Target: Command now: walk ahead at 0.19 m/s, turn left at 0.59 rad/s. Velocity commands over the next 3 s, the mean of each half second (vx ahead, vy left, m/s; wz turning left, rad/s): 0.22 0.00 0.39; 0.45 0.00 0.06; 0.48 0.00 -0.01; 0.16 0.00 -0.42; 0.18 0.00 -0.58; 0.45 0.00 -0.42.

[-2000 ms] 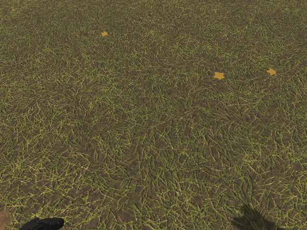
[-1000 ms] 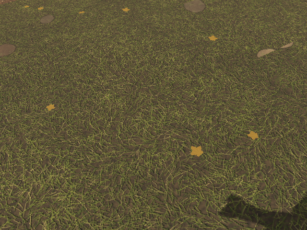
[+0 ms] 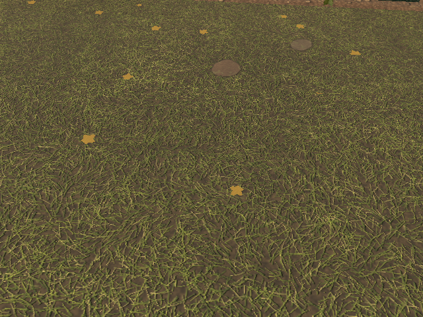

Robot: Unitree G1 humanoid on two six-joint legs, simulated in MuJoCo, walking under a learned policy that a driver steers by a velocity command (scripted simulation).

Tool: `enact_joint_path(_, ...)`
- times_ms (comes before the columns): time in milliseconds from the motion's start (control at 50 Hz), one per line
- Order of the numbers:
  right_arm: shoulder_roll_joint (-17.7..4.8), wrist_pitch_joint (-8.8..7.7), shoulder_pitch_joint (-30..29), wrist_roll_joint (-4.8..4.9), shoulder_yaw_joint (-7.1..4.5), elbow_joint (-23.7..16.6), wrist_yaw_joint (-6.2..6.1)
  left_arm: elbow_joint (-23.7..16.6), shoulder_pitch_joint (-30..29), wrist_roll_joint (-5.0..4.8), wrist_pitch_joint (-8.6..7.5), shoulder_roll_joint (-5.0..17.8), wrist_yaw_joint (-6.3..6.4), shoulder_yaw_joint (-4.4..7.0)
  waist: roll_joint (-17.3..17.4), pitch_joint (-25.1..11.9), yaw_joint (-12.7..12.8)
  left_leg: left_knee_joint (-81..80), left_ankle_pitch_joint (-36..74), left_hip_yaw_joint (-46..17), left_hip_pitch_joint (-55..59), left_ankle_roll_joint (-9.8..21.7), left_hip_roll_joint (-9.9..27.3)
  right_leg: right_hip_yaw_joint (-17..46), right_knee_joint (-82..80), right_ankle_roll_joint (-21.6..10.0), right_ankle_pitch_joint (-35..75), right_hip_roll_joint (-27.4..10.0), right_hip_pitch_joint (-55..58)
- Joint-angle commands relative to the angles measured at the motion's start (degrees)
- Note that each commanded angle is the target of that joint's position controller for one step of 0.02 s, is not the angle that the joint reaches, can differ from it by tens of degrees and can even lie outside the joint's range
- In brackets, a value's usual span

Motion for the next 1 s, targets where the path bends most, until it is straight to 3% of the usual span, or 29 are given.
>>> enact_joint_path(20,-6.2,1.72,-1.6,0.34,-1.96,-9.6,0.00,-0.8,15.9,1.89,0.30,13.7,0.81,5.78,-0.8,-17.6,8.8,26.5,5.2,0.4,-43.5,-5.6,4.9,21.0,12.5,-21.4,71.8,-26.6,48.8)
enact_joint_path(40,-6.4,1.90,-8.7,-0.27,-2.61,-12.9,-1.28,-3.0,6.0,0.44,-0.24,13.2,0.87,5.18,0.3,-9.1,5.3,20.8,11.1,-0.5,-41.8,-6.6,8.9,22.5,6.2,-20.8,51.0,-27.2,29.4)
enact_joint_path(60,-2.7,1.89,-14.0,-1.34,-1.55,-13.9,-2.46,-3.8,-2.5,-1.67,-1.91,6.4,2.52,3.01,4.0,-1.6,3.1,-3.3,22.6,-3.3,-35.8,-4.6,15.2,14.2,-6.3,-17.5,33.2,-23.1,14.7)
enact_joint_path(80,-0.5,2.06,-11.4,-2.29,-1.09,-11.3,-1.59,-4.6,-4.4,-3.10,-2.48,5.4,3.43,2.88,2.8,1.4,1.0,-9.0,26.6,0.9,-20.8,-3.9,17.0,5.9,-7.3,-16.3,38.4,-17.5,0.0)
enact_joint_path(120,-1.3,2.49,-7.3,-2.76,-2.39,-8.0,0.62,-3.2,-4.0,-2.79,-4.05,6.2,4.68,3.61,0.9,1.0,-1.2,-30.2,42.9,4.7,-7.9,-2.8,17.5,-2.6,-8.1,-12.9,31.9,-10.8,-8.3)
enact_joint_path(140,0.5,2.99,-8.9,-2.31,-1.84,-7.6,1.69,-2.1,-2.6,-3.15,-4.69,8.6,5.02,4.44,0.9,1.6,-0.6,-42.2,44.9,7.6,-3.3,-2.8,17.5,-5.2,-9.6,-10.3,26.9,-8.5,-8.6)
enact_joint_path(180,-2.3,3.34,-12.2,-0.75,-2.80,-7.9,1.89,-1.9,-1.1,-2.83,-4.86,14.0,4.83,6.58,-0.6,0.2,1.1,-46.0,44.0,7.3,-0.2,-3.0,15.4,-0.9,-9.4,-11.3,31.0,-12.8,-3.6)
enact_joint_path(220,-6.3,2.55,-13.5,-0.60,-4.22,-8.5,0.59,-2.3,-3.6,-2.34,-4.02,15.0,3.38,7.77,-0.2,-0.3,1.1,-53.3,43.9,5.2,-2.2,-1.3,15.0,1.3,-7.0,-11.7,23.8,-17.0,4.5)
enact_joint_path(260,-9.6,1.78,-18.1,-0.93,-5.93,-10.2,-1.16,-0.6,-1.8,-1.58,-2.75,12.1,2.36,7.18,0.4,-0.1,3.1,-57.2,45.1,6.3,-0.1,3.0,12.8,1.7,-5.3,-9.7,-1.6,-17.1,6.1)
enact_joint_path(300,-12.9,0.34,-20.9,-0.44,-7.88,-11.3,-2.28,1.5,2.9,-2.52,-2.11,9.4,2.25,6.39,2.4,-0.3,4.5,-59.9,42.1,7.2,8.0,8.4,11.1,-0.5,-1.5,-6.3,-19.3,-13.4,3.1)
enact_joint_path(320,-14.4,-0.35,-20.6,0.30,-8.57,-11.7,-2.63,1.6,5.9,-2.53,-1.96,7.4,2.54,5.78,7.6,-3.6,5.2,-63.8,43.2,1.0,16.4,13.8,15.2,-5.7,7.2,-2.6,-23.1,-7.9,-0.7)
enact_joint_path(340,-15.6,-0.56,-10.4,1.78,-8.67,-9.9,-2.97,-0.6,3.2,-2.76,-2.50,4.0,2.02,4.28,17.0,-10.4,0.1,-74.0,30.6,-19.5,31.8,22.8,25.1,-9.8,21.0,1.8,-27.3,2.2,-13.5)
enact_joint_path(360,-14.8,-1.10,0.6,0.45,-8.84,-6.8,-3.19,-2.5,-7.9,-2.81,-2.48,6.6,0.84,4.61,15.1,-5.4,-8.1,-81.3,22.4,-33.3,38.5,22.3,28.5,0.3,30.3,2.2,-31.6,4.9,-29.1)
enact_joint_path(380,-14.7,-1.84,2.4,-0.24,-9.00,-4.7,-3.01,-2.6,-10.5,-3.74,-2.60,5.1,0.44,4.11,12.5,-1.5,-7.5,-80.7,26.5,-31.1,38.8,19.8,28.4,6.0,34.8,0.6,-27.9,3.0,-36.1)
enact_joint_path(400,-12.5,-1.71,-1.4,0.35,-8.58,-4.8,-2.71,-0.8,-8.4,-3.57,-2.93,6.5,1.12,4.51,9.4,-0.3,-4.7,-80.2,32.8,-27.2,34.5,19.0,28.4,7.4,37.5,0.0,-24.2,0.6,-35.2)
enact_joint_path(460,-6.1,-0.68,-11.7,0.46,-6.02,-6.4,-2.68,2.0,-4.4,-0.89,-2.58,6.9,2.03,4.50,7.1,0.4,2.5,-84.1,40.7,-15.5,19.3,16.9,25.0,6.3,35.4,-1.4,-15.6,-2.2,-23.5)
enact_joint_path(540,-8.8,-0.40,-11.6,-2.03,-6.47,-5.5,-2.38,3.3,-6.2,-2.14,-0.64,4.1,0.03,3.38,5.4,1.3,2.6,-87.7,44.6,-6.1,14.5,16.1,22.1,4.2,24.7,0.8,-0.6,-0.3,-18.0)
enact_joint_path(660,-7.7,-0.07,-2.2,-1.70,-6.22,2.1,-0.31,1.5,-12.2,-2.13,-0.63,3.7,0.71,2.40,7.9,4.8,-1.2,-85.1,44.9,-4.2,20.4,16.6,24.2,3.5,11.8,1.0,6.1,1.0,-19.3)
enact_joint_path(760,-7.8,0.58,-0.2,-1.75,-6.06,5.7,-0.56,-0.3,-17.4,-2.58,-1.66,3.9,0.97,2.82,8.6,7.2,-2.4,-82.8,45.9,-4.4,26.4,14.3,25.8,2.6,6.7,-0.8,1.2,2.4,-17.1)
enact_joint_path(800,-8.5,1.05,-1.7,-1.89,-6.20,5.9,-0.89,-0.7,-17.1,-3.21,-2.25,3.9,0.81,3.13,8.4,7.7,-0.6,-80.0,49.9,-2.1,21.3,12.4,24.4,-0.6,5.8,-2.4,1.7,4.6,-7.0)
enact_joint_path(840,-9.0,0.52,-4.3,-3.10,-6.32,5.5,-0.98,2.1,-6.4,-4.36,-3.33,7.7,1.00,4.72,6.8,2.5,5.0,-67.6,62.2,2.9,11.4,8.4,19.0,-0.4,8.3,-5.5,6.5,6.1,13.8)
enact_joint_path(860,-4.4,-0.07,-0.3,-3.80,-5.09,4.7,-0.97,5.1,6.2,-3.46,-3.79,11.0,1.28,5.27,-3.6,-10.5,7.3,-48.6,49.2,7.5,-0.4,3.5,10.6,12.0,8.5,-14.3,13.8,-2.6,36.7)
enact_joint_path(880,-0.3,-0.70,3.6,-4.01,-3.62,4.7,0.30,8.7,23.0,-2.68,-3.31,10.6,1.16,4.96,-12.2,-22.4,12.5,-30.0,13.4,6.5,-15.1,1.2,4.2,37.9,-2.7,-23.5,-2.9,-16.3,54.6)
enact_joint_path(900,-5.6,-0.92,-10.0,-2.19,-5.63,2.9,0.54,11.3,25.4,-1.06,-3.87,9.0,1.15,5.37,-3.3,-3.8,16.0,-20.3,15.5,-0.3,-27.3,4.1,6.7,39.1,-8.0,-17.4,-14.4,-14.3,43.4)
enact_joint_path(920,-5.8,-1.30,-13.8,-1.37,-5.97,2.3,-0.76,10.1,17.3,-1.68,-4.18,8.9,1.22,5.35,0.7,4.6,12.4,-18.9,23.2,-0.1,-26.9,5.3,10.3,32.2,-9.2,-15.1,-14.4,-14.0,29.6)
enact_joint_path(940,-5.9,-1.31,-12.6,-2.37,-6.03,2.8,-1.73,8.9,11.6,-2.55,-3.66,6.0,1.52,4.51,2.6,3.4,9.0,-20.6,27.9,0.0,-21.2,6.2,13.3,29.0,-10.8,-15.4,-11.7,-13.1,22.1)
enact_joint_path(960,-2.6,-1.25,-13.1,-3.54,-4.86,2.1,-2.36,8.6,8.6,-3.13,-3.62,2.9,1.61,3.35,2.8,3.3,6.5,-23.5,31.8,-0.5,-17.5,6.6,15.5,25.2,-11.9,-15.2,-6.6,-12.3,16.6)
enact_joint_path(980,-0.5,-0.75,-13.5,-4.35,-4.01,1.8,-2.44,7.5,5.3,-2.88,-3.44,0.9,1.71,2.67,3.0,4.2,4.7,-26.0,34.1,-0.6,-14.8,6.4,16.9,22.7,-13.9,-14.6,-5.0,-11.4,11.7)
enact_joint_path(1000,-0.1,-0.18,-13.5,-4.09,-3.97,1.5,-2.28,6.7,3.8,-2.58,-3.64,-0.4,1.89,2.35,2.7,4.1,3.7,-28.9,34.4,-0.1,-13.3,6.1,17.2,20.7,-15.5,-14.2,-3.6,-10.4,9.4)
Next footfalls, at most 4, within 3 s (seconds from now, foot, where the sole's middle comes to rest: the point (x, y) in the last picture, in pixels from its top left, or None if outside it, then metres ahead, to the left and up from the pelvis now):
0.28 left None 0.18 0.14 -0.78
0.84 right None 0.49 -0.04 -0.78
1.52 left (119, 258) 0.85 0.32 -0.96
1.98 right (188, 233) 0.95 0.04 -0.96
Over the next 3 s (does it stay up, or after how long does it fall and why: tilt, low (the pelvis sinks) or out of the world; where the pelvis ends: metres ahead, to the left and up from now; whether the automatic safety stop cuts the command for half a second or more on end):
stays up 1.16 0.04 -0.20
